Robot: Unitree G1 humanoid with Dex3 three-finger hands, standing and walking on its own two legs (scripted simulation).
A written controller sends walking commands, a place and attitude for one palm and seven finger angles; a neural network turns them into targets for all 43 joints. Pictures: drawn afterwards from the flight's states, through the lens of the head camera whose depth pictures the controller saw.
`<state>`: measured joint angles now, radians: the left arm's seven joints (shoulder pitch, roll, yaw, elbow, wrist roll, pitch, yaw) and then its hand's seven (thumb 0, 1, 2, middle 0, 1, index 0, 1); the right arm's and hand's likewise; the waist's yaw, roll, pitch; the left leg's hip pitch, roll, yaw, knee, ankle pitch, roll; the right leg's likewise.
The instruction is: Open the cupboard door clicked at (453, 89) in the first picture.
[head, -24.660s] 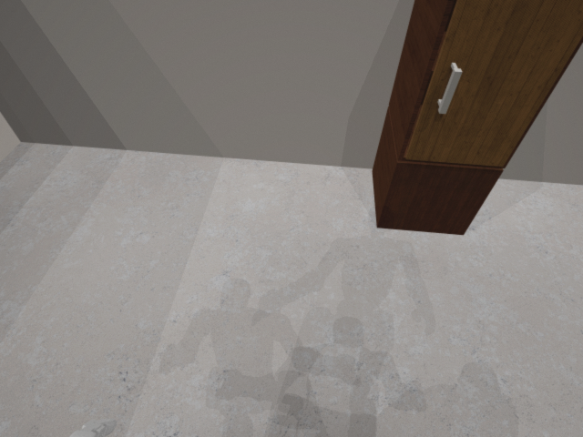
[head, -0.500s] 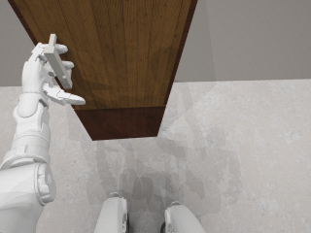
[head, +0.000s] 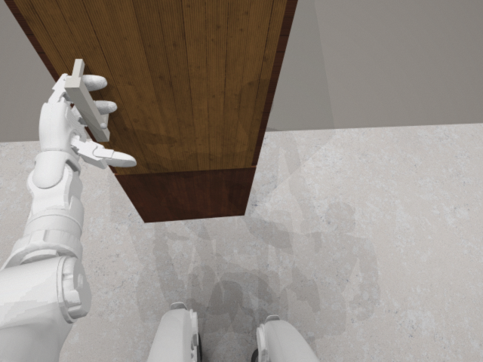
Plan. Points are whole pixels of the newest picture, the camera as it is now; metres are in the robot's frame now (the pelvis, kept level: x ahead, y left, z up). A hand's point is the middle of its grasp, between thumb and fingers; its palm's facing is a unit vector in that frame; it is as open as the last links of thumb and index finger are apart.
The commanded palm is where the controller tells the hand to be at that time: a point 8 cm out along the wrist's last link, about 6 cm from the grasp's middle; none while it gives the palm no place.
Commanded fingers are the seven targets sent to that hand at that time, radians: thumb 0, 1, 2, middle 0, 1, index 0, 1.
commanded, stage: close the thumb around the handle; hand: left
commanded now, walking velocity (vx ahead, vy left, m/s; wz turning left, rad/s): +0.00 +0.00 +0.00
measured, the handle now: (91, 103) +0.53 +0.24 +0.05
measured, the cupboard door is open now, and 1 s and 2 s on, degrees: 0 0 47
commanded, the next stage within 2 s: pull the door open along its arc in 0.78 s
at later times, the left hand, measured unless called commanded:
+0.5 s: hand (103, 125) +0.48 +0.21 +0.06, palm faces +0.07 -1.00 -0.01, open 9.2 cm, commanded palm +0.46 +0.24 +0.06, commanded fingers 0.00 0.73 0.83 -0.39 -1.33 -0.39 -1.33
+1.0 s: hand (103, 125) +0.48 +0.21 +0.06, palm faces +0.08 -1.00 -0.01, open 5.5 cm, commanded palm +0.44 +0.24 +0.06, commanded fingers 0.00 0.90 0.90 -0.40 -1.35 -0.40 -1.35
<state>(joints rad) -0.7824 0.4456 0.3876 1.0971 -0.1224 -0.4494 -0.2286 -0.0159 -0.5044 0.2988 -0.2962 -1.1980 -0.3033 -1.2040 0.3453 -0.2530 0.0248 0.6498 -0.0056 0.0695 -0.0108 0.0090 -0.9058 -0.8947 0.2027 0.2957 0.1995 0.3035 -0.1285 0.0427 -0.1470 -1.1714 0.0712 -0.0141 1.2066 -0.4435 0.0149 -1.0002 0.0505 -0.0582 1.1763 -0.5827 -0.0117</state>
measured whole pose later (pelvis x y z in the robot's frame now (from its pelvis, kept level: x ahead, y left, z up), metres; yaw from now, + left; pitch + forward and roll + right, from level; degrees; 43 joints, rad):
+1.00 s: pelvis +0.00 +0.00 +0.00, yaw +0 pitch +23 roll -4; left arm -0.76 0.44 0.38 1.07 -0.13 -0.45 -0.22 0.00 0.77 0.84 -0.38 -1.35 -0.37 -1.35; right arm 0.34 -0.25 0.02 0.65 -0.01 0.07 -0.01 0.01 -0.91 -0.89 0.20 0.30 0.20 0.30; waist -0.13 0.04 -0.15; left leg -1.17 0.07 -0.01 1.20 -0.45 0.02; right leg -1.00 0.05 -0.05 1.17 -0.58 -0.01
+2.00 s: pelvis +0.02 -0.03 +0.02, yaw +5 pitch +15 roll +0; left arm 0.22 -0.08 -0.27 0.11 0.11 -0.31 0.54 0.00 0.70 0.76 -0.32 -1.32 -0.38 -1.35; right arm 0.18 -0.17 0.03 0.53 -0.08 -0.02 0.02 0.01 -0.91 -0.90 0.20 0.30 0.20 0.30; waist -0.01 0.04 -0.20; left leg -0.92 0.03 -0.04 1.11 -0.45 -0.04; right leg -0.76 0.02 -0.09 1.13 -0.63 -0.06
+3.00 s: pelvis +0.01 -0.02 +0.01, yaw +5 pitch +16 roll -1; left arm 0.24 0.04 -0.27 0.07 0.05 -0.38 0.20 -0.02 -0.50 0.30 -0.25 -0.42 -0.21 -0.46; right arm 0.20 -0.20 0.02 0.49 -0.04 -0.01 0.02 0.02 -0.91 -0.90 0.20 0.30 0.20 0.30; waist 0.00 0.05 -0.18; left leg -0.99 0.01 -0.04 1.16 -0.45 -0.02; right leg -0.82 0.00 -0.09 1.18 -0.64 -0.04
